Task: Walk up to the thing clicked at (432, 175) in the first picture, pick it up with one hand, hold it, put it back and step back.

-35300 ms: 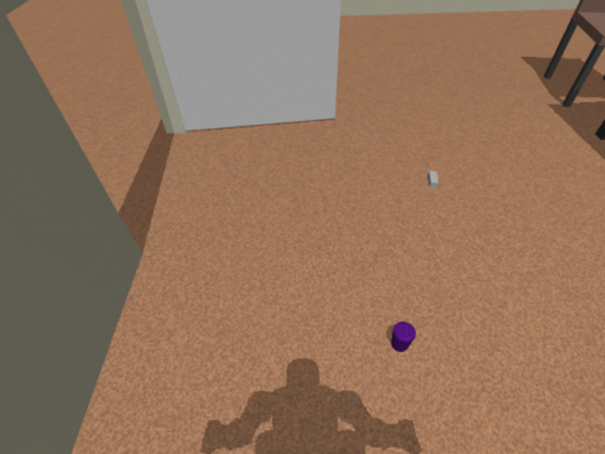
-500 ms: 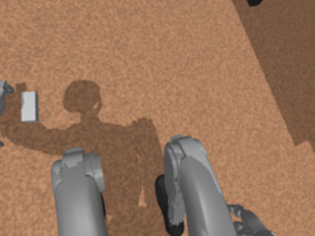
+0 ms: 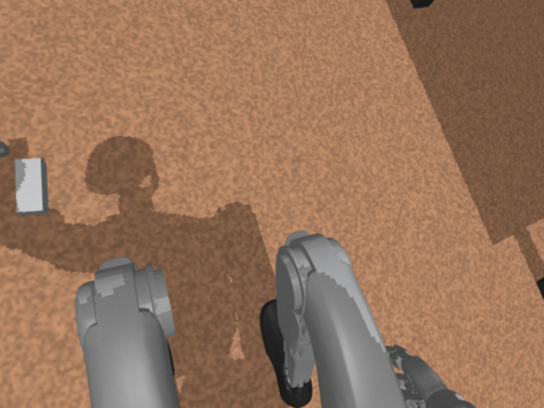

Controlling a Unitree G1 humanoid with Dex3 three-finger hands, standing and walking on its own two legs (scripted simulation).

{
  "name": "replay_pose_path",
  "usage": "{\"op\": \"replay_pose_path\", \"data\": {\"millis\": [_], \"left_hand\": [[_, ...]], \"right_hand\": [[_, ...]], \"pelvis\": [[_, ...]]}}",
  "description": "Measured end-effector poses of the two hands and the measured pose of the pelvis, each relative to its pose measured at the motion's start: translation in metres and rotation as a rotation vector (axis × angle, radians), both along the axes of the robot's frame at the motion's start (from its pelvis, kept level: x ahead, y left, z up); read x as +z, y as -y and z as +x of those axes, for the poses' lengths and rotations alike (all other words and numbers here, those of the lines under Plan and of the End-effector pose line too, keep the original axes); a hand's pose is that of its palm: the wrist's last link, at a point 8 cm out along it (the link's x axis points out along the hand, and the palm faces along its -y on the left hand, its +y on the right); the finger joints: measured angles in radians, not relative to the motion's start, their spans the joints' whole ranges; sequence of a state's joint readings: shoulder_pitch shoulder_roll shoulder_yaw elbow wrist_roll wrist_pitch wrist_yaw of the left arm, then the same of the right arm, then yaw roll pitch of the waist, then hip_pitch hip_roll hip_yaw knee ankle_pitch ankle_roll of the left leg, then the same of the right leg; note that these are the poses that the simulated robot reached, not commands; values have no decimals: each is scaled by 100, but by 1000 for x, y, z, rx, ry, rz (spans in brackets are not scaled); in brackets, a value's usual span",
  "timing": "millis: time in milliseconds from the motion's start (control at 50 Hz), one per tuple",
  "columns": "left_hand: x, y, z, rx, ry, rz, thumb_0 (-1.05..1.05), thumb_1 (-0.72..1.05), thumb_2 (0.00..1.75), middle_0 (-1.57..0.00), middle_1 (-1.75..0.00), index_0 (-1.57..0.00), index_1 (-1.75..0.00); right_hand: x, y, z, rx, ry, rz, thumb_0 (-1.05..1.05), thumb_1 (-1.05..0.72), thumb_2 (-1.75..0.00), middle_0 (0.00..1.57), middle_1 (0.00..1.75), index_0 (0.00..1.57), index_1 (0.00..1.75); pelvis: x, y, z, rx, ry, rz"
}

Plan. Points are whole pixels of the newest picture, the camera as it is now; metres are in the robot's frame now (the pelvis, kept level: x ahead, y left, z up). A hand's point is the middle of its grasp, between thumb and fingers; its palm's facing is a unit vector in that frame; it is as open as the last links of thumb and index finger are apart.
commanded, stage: rise first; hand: left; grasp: from above
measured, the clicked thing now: (32, 187) +0.46 +0.35 -0.30
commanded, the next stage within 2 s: none
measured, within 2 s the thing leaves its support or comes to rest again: neither
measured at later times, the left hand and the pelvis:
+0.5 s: hand out of the picture +0.41 +0.38 -0.19, palm faces -0.46 -0.10 -0.88, open 14.4 cm; pelvis +0.00 +0.00 +0.00, yaw -1 degrees
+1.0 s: hand out of the picture +0.41 +0.39 -0.17, palm faces -0.46 -0.09 -0.88, open 14.4 cm; pelvis +0.00 +0.00 +0.00, yaw -1 degrees
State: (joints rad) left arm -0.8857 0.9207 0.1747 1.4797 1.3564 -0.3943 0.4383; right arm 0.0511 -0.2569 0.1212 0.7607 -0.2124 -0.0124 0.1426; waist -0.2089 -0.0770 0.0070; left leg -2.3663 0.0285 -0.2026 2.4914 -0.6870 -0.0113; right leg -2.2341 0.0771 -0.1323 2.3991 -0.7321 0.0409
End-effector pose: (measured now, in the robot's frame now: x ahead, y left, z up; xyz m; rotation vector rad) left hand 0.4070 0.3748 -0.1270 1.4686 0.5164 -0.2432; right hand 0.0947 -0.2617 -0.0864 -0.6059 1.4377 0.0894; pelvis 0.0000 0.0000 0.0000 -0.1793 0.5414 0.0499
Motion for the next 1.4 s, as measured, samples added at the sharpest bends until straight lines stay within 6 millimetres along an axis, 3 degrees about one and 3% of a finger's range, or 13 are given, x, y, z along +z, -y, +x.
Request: {"op": "replay_pose_path", "data": {"millis": [360,880,1400], "left_hand": [[-5,-5,6,-4,-3,-9,0,-55,104,-8,-97,-6,-98],[10,-15,3,-12,0,2,0,-57,105,-8,-97,-6,-99],[19,-13,6,-27,4,5,0,-57,106,-8,-98,-6,-101]], "right_hand": [[7,1,-13,1,-31,-21,0,-91,-90,20,30,20,29],[8,-6,1,10,11,-6,0,-91,-90,20,30,20,29],[10,-4,-12,-13,3,-7,0,-91,-90,20,30,20,29]], "pelvis": [[-1,-2,0,-5,10,-14],[2,-4,-3,-1,15,-20],[3,-3,-6,1,21,-16]]}}
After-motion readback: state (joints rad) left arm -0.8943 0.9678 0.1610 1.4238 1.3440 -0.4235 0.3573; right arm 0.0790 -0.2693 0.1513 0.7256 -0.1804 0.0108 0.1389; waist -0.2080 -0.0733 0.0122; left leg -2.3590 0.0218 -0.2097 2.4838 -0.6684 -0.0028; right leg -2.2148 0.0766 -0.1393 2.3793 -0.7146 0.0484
